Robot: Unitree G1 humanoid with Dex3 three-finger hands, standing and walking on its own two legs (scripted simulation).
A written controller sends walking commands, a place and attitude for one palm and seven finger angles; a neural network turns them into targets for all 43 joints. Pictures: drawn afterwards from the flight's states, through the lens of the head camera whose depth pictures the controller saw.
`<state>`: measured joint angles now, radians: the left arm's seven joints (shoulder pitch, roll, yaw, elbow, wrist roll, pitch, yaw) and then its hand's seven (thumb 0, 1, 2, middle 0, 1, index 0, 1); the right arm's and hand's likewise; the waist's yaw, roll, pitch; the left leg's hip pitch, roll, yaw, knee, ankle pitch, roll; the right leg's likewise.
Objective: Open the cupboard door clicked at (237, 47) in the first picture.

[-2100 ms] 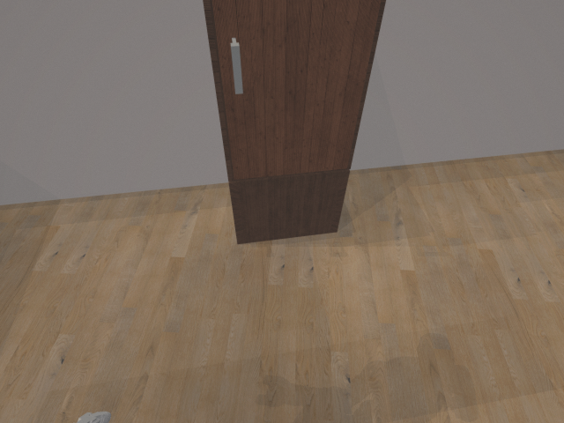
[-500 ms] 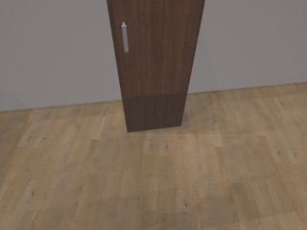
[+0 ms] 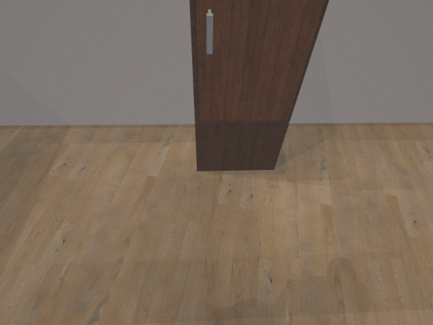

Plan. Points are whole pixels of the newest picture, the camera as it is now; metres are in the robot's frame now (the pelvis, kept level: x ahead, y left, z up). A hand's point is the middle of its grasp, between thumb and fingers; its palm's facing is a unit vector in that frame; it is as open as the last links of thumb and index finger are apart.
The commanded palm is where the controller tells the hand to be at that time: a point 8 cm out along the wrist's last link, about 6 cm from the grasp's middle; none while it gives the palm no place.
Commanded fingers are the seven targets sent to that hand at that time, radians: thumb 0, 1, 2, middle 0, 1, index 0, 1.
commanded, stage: take the last steps up to it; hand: left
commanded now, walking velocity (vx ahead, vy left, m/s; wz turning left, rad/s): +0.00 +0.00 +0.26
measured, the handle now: (209, 31) +0.98 +0.10 +0.07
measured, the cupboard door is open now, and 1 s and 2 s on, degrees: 0 0 0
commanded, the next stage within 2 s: come to a stop and stand still in 1.38 s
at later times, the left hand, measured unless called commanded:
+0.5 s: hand out of the picture +0.07 +0.16 -0.16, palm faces +0.04 -0.99 -0.16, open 7.4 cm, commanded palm none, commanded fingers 0.00 0.90 0.90 -0.20 -0.30 -0.20 -0.30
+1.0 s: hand out of the picture +0.12 +0.08 -0.19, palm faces +0.14 -0.99 -0.08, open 7.4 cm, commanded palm none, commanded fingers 0.00 0.90 0.90 -0.20 -0.30 -0.20 -0.30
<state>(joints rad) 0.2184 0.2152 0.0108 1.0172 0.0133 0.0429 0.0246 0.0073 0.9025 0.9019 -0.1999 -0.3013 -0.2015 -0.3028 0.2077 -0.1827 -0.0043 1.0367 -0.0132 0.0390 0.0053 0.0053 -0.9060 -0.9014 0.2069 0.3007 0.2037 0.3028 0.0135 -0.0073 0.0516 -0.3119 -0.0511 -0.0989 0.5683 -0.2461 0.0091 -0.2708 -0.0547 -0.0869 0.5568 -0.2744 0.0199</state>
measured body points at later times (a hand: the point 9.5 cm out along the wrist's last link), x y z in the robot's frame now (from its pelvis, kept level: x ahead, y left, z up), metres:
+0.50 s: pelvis +0.05 -0.02 +0.01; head +0.06 -0.01 +0.46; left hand +0.06 +0.22 -0.14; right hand +0.01 -0.25 -0.14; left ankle +0.02 +0.11 -0.73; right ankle +0.09 -0.15 -0.69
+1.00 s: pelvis +0.22 -0.06 -0.01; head +0.22 -0.02 +0.44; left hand +0.12 +0.13 -0.18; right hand +0.33 -0.28 -0.13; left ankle +0.27 +0.03 -0.73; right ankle +0.13 -0.16 -0.72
